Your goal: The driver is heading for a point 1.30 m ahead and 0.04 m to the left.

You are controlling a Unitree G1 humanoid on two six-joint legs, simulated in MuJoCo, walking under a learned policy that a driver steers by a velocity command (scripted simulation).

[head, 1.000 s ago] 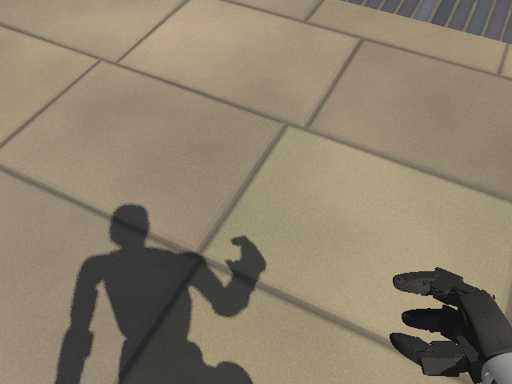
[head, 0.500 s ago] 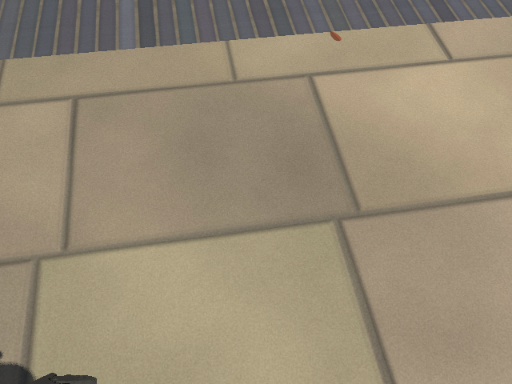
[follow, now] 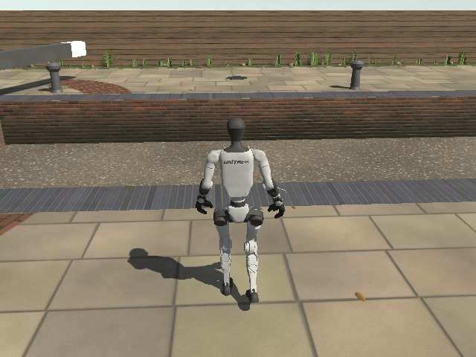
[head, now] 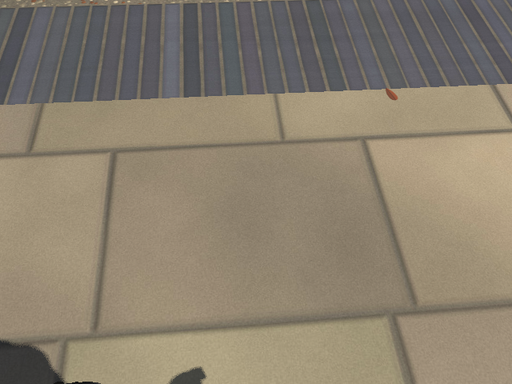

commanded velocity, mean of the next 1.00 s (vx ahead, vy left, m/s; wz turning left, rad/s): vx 0.03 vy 0.00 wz -0.10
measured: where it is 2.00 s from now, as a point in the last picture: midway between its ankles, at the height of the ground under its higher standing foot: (214, 288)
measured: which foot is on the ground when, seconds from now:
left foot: down 0.00-0.42, up 0.44-0.74, down 0.76-1.00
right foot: up 0.00-0.36, down 0.38-0.76, up 0.78-1.00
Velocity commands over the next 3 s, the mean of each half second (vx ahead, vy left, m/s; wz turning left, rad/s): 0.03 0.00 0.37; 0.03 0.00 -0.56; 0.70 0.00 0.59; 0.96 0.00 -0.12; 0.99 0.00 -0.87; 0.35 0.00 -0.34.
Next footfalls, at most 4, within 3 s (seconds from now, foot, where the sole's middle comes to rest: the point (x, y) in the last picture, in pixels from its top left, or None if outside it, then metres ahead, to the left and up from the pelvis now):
0.38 right None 0.17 -0.14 -0.76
0.76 left None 0.11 0.08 -0.76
1.16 right None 0.13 -0.19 -0.76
1.58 left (208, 357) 0.50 0.11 -0.76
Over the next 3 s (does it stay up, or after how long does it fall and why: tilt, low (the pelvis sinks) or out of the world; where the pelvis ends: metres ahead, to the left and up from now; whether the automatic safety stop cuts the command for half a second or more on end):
stays up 1.44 0.13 0.01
